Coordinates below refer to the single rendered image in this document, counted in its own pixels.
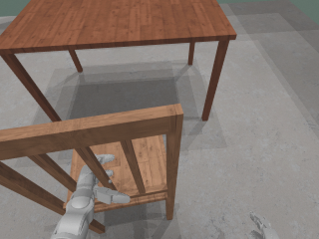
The chair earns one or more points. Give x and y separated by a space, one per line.
143 168

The robot right hand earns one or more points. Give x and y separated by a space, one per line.
264 226

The table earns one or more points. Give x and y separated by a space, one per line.
69 25

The robot left hand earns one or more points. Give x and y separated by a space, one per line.
87 179

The robot left forearm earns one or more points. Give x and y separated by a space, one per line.
80 212

